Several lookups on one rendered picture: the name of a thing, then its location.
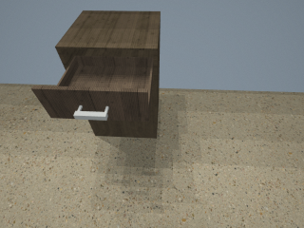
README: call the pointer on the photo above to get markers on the handle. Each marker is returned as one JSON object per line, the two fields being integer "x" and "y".
{"x": 91, "y": 115}

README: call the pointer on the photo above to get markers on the cabinet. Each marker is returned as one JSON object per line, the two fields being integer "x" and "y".
{"x": 118, "y": 33}

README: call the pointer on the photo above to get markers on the drawer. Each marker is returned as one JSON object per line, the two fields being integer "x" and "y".
{"x": 124, "y": 84}

